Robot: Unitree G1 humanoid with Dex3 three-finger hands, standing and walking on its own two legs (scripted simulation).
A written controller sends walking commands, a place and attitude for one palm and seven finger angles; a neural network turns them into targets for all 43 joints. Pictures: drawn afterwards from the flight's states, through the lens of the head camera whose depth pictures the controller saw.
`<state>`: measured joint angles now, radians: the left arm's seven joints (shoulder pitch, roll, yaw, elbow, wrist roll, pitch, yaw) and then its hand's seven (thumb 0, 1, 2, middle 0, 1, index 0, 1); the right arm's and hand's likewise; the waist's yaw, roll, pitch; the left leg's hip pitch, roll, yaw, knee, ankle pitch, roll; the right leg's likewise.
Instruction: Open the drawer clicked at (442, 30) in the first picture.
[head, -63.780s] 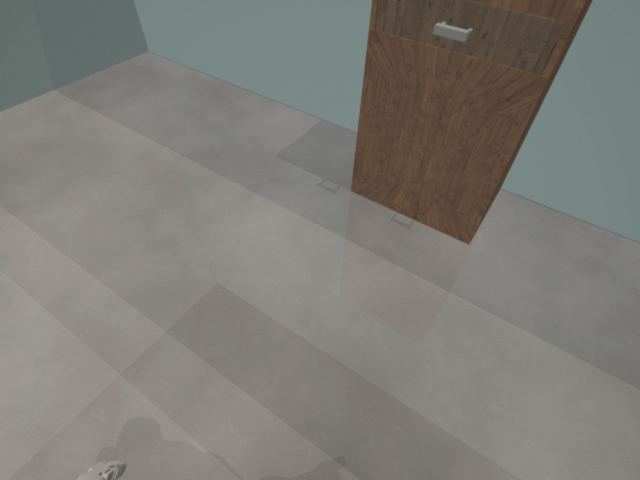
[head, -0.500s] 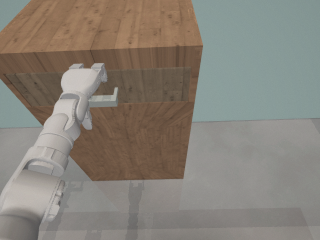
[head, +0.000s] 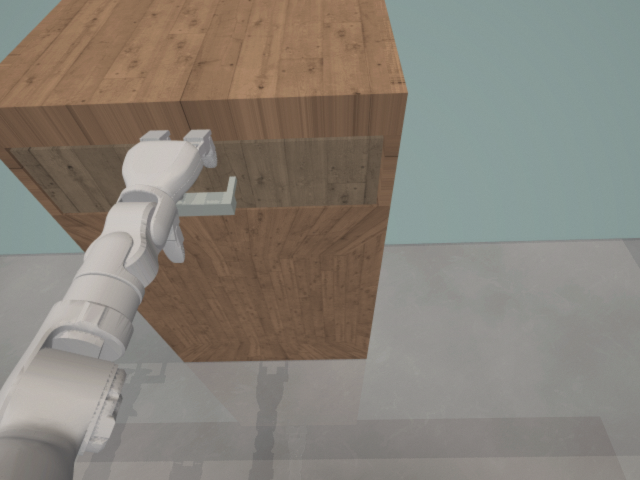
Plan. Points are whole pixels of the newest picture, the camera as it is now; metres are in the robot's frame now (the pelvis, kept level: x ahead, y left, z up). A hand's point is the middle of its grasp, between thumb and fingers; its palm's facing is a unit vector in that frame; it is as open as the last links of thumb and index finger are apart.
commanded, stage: re-aim the fingers above the handle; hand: left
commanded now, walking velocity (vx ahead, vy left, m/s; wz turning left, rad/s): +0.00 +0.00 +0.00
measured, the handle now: (203, 193) +0.51 +0.20 +0.04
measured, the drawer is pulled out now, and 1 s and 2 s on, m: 0.00 0.00 0.00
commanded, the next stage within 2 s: lower the fingers behind the handle in 0.28 s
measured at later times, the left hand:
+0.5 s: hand (185, 197) +0.46 +0.20 +0.09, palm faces -0.01 +0.00 -1.00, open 13.9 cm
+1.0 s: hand (184, 214) +0.45 +0.21 +0.06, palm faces -0.03 +0.00 -1.00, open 13.9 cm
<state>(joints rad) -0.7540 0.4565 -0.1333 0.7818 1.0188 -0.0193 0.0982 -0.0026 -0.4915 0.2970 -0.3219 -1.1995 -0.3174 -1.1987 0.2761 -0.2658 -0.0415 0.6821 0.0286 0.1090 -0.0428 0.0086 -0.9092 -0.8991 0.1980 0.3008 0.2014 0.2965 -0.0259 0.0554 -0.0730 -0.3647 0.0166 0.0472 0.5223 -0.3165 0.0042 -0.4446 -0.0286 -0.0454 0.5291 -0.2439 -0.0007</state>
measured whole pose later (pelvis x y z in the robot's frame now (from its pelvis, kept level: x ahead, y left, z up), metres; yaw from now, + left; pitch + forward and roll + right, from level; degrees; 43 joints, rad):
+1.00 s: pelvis +0.00 +0.00 -0.01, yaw -1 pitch +12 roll +0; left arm -0.75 0.45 -0.09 0.90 1.06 -0.03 0.22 0.00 -0.49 0.30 -0.32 -1.20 -0.32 -1.20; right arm 0.29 -0.26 -0.05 0.70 0.01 0.09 -0.03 0.01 -0.91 -0.90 0.20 0.30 0.20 0.30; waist -0.05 0.05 -0.09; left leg -0.44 0.02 0.06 0.58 -0.33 0.01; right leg -0.52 -0.02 -0.03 0.57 -0.25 0.00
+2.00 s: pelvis -0.03 +0.00 -0.02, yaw -1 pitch +15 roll +0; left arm -0.88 0.47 -0.12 1.04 1.08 0.00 0.26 0.00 -0.49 0.30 -0.27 -1.34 -0.32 -1.20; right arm 0.35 -0.27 -0.03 0.69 0.02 0.08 -0.04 0.01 -0.91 -0.90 0.20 0.30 0.20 0.30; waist -0.08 0.04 -0.11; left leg -0.61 0.02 0.06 0.71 -0.35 0.01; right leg -0.68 -0.03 -0.02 0.68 -0.25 0.00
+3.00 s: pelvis +0.01 +0.00 +0.00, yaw +1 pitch +9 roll +0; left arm -0.71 0.46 -0.15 0.72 1.00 -0.04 0.05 0.00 -0.49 0.30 -0.32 -1.20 -0.32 -1.20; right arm 0.22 -0.27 -0.03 0.65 0.03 0.11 -0.05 0.01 -0.91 -0.90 0.20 0.30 0.20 0.30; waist 0.00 0.05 -0.07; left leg -0.35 0.01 0.03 0.53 -0.33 0.00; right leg -0.42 -0.03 -0.05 0.53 -0.26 0.00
